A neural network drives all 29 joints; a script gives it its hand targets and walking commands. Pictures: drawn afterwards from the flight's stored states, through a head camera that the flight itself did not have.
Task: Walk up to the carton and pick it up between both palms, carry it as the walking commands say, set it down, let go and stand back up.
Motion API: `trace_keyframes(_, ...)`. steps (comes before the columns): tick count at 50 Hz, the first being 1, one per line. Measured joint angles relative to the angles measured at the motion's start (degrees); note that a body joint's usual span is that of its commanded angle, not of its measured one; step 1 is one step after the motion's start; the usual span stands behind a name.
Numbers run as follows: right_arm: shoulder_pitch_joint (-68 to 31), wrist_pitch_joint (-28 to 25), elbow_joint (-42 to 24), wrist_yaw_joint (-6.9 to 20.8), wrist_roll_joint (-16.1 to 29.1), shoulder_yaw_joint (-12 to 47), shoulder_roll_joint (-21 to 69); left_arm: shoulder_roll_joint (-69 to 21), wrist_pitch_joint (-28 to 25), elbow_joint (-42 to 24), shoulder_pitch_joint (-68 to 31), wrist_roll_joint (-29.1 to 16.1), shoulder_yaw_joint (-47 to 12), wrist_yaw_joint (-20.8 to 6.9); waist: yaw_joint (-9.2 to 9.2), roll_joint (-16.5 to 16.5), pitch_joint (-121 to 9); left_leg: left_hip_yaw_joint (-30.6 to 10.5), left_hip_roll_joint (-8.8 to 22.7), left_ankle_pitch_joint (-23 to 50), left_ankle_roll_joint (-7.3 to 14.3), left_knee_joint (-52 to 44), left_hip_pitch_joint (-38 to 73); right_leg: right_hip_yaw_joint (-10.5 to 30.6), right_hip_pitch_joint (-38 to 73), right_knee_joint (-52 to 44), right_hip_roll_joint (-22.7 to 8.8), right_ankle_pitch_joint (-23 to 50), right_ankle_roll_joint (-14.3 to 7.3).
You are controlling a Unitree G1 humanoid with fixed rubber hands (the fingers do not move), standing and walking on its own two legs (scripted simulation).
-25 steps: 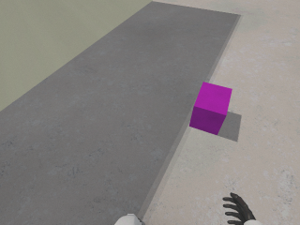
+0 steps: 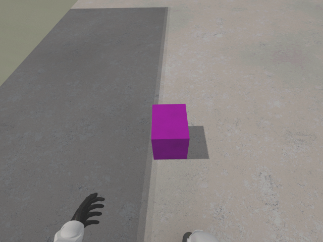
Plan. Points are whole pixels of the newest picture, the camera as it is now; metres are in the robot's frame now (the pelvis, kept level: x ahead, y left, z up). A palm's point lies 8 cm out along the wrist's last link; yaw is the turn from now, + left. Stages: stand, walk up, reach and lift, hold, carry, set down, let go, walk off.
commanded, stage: walk up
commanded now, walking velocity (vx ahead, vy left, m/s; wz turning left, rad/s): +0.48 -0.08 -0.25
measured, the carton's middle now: (169, 131) +0.89 -0.11 -0.64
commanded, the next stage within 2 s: none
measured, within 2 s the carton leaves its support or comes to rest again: neither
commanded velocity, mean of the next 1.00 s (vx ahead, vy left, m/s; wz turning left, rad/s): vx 0.28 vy -0.05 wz -0.08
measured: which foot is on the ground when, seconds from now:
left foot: down 0.00-0.02, up 0.04-0.52, down 0.54-0.98, up 1.00-1.00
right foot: up 0.00-0.00, down 0.02-0.52, up 0.54-0.94, down 0.96-1.00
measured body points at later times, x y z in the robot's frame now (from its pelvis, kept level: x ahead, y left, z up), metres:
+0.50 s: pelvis +0.22 +0.00 +0.01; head +0.24 -0.01 +0.46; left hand +0.14 +0.23 -0.13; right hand +0.36 -0.24 -0.12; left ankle +0.33 +0.12 -0.72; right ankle +0.14 -0.11 -0.73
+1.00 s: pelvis +0.33 -0.06 +0.00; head +0.34 -0.07 +0.45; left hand +0.48 +0.17 -0.13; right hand +0.23 -0.29 -0.15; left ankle +0.32 +0.11 -0.73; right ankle +0.37 -0.19 -0.73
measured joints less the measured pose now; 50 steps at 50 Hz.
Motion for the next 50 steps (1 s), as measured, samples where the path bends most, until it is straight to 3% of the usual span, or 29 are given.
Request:
trace_keyframes(2,-0.59,0.73,0.49,0.29,0.27,0.42,0.62,-0.19,-1.37,0.46,-0.33,0.29,0.12,1.07,1.09,0.04,0.17,-1.3,2.35,-5.38,0.87,12.04,-3.2,-1.28,2.71,-1.34,1.19,-0.02,-2.25)
trace_keyframes(5,-6.8,1.42,-1.64,0.91,0.5,0.9,1.41,-0.86,-2.32,2.74,3.54,-0.27,0.31,2.78,2.43,0.41,1.75,-11.35,1.53,-6.27,4.34,39.93,-15.78,-1.46,4.27,1.74,3.28,-3.28,-4.93)
trace_keyframes(8,-13.18,1.31,-3.81,1.18,0.14,0.41,1.57,-1.96,-3.15,6.23,10.1,-0.49,0.2,3.4,4.61,0.48,2.15,-13.43,0.11,0.36,5.72,47.4,-25.28,-0.74,9.98,-3.69,4.02,-3.11,-4.67)
trace_keyframes(15,-21.9,4.49,-6.01,2.48,0.36,-0.62,-0.09,-3.4,-4.82,11.39,23.66,-1.1,-0.74,4.45,10.71,0.63,3.21,-11.57,-1.4,10.3,4.76,37.15,-35.05,2.31,21.01,-11.87,2.67,-4.0,-3.38)
trace_keyframes(19,-24.94,4.94,-7.38,2.82,0.85,-0.3,0.03,-3.95,-4.02,13.3,28.23,-0.85,-1.05,4.73,11.22,0.78,3.12,-10.68,-1.85,14.61,4.1,26.54,-34.27,2.74,25.61,-14.27,2.23,-5.58,-2.58)
trace_keyframes(26,-26.09,2.86,-8.62,1.75,1.59,1.21,2.09,-4.34,-2.83,13.57,29.6,-1.49,-0.65,5.45,12.37,0.62,0.72,-8.43,-3.97,14.0,3.23,10.09,-23.67,3.51,28.09,-11.35,3.21,-11.83,-0.23)
trace_keyframes(30,-22.7,1.72,-7.35,0.3,1.28,1.24,2.87,-2.64,-1.03,12.17,25.52,-0.96,0.69,5.27,10.84,-1.58,0.8,-8.17,-3.79,10.24,6.9,12.6,-22.97,5.22,17.08,14.89,3.1,-21.44,0.45)
trace_keyframes(34,-16.62,1.62,-4.34,0.08,1.61,0.65,2.31,-0.45,-0.06,10.24,20.24,-0.42,1.26,4.29,8.19,-2.89,0.85,-8.76,-3.3,11.04,6.51,7.47,-19.01,4.63,9.33,23.07,1.29,-14.41,1.29)
trace_keyframes(43,-7.3,1.75,-0.2,-0.21,0.54,0.22,1.5,0.63,1.88,7.85,11.26,-0.48,0.69,2.56,3.38,-3.0,0.7,-9.59,-1.84,11.47,4.53,1.74,-13.92,3.66,4.18,11.36,-1.21,-7.1,3.43)
trace_keyframes(46,-6.61,2.09,0.56,0.17,0.15,0.62,1.55,-0.12,1.28,7.64,9.33,-1.12,0.01,2.65,2.17,-2.58,0.47,-9.8,-1.85,10.21,3.41,2.42,-13.2,2.89,7.38,2.51,-1.19,-5.5,2.77)
trace_keyframes(48,-6.51,2.67,1.16,0.25,0.45,1.4,2.0,-0.47,-0.03,7.63,8.75,-1.69,-0.45,3.57,2.29,-3.16,0.19,-9.6,-2.75,8.04,2.47,5.47,-13.57,2.18,11.83,-6.19,-1.68,0.33,1.97)
trace_keyframes(50,-7.97,3.61,1.15,0.0,0.93,1.86,1.75,-2.19,-1.19,8.25,8.36,-1.89,-0.49,4.42,2.98,-1.04,0.86,-10.77,-2.24,2.54,3.27,11.64,-15.61,1.71,12.38,-5.65,-0.79,-1.28,-0.06)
